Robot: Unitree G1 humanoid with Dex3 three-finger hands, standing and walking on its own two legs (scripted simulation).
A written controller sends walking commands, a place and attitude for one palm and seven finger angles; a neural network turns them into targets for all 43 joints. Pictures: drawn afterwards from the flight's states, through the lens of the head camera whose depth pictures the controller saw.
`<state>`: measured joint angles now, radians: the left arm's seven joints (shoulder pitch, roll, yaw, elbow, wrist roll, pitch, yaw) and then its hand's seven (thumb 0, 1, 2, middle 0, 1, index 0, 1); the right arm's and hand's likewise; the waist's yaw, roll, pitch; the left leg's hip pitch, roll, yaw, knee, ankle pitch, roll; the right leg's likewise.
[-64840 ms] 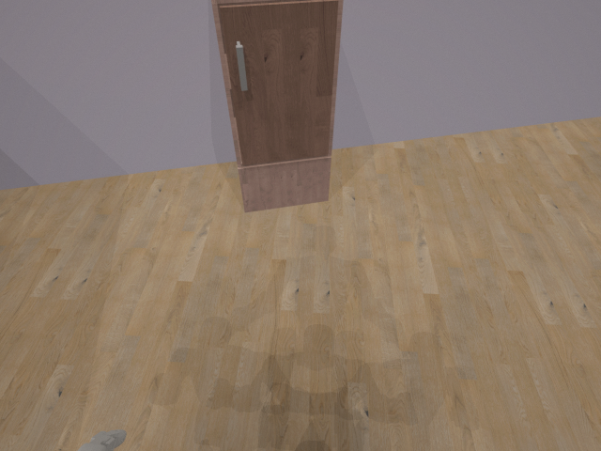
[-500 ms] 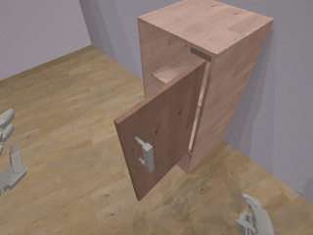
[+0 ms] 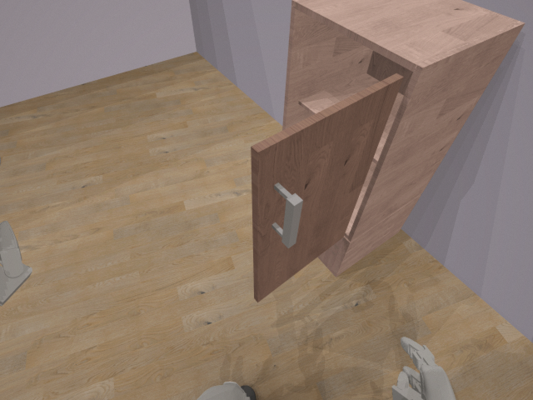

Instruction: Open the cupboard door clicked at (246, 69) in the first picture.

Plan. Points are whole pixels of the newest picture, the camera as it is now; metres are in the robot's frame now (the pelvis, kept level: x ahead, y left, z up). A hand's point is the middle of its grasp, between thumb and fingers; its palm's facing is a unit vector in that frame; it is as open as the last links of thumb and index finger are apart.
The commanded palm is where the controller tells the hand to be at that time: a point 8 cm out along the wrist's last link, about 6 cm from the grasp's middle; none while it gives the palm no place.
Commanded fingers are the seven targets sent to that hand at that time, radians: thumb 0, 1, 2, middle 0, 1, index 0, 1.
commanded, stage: step back with the hand held close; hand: left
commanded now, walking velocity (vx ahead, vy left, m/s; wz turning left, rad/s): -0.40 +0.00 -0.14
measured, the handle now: (284, 216) +0.45 -0.01 -0.03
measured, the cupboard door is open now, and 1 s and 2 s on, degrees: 94 94 94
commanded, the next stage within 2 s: stop stepping back and stand still in 0.42 s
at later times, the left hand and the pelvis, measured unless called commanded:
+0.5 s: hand out of the picture +0.14 +0.24 +0.19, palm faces +0.30 -0.86 -0.41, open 7.4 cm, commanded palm +0.07 +0.30 +0.19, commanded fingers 0.00 0.90 0.90 -0.20 -0.30 -0.20 -0.30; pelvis -0.10 +0.02 +0.02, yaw -7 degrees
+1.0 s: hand out of the picture +0.06 +0.21 +0.16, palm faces +0.31 -0.87 -0.39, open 7.4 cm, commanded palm -0.01 +0.26 +0.19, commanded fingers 0.00 0.90 0.90 -0.20 -0.30 -0.20 -0.30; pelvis -0.20 -0.01 +0.00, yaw -10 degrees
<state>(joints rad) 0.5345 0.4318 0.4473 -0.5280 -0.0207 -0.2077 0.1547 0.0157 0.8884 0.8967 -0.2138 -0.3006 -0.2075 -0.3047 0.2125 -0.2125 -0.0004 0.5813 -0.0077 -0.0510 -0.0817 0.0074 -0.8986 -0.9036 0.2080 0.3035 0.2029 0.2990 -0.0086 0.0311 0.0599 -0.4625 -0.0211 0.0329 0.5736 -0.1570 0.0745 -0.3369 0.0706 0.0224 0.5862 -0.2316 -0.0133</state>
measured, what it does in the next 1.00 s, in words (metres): walks backwards: left foot, then right foot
